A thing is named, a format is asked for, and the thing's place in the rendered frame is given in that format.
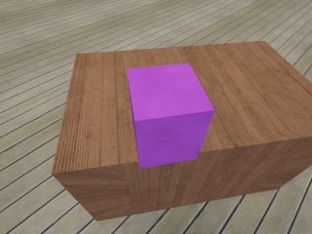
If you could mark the carton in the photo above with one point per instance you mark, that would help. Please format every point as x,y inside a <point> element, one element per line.
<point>171,113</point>

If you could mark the pedestal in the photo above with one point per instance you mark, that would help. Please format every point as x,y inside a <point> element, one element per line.
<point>259,138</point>

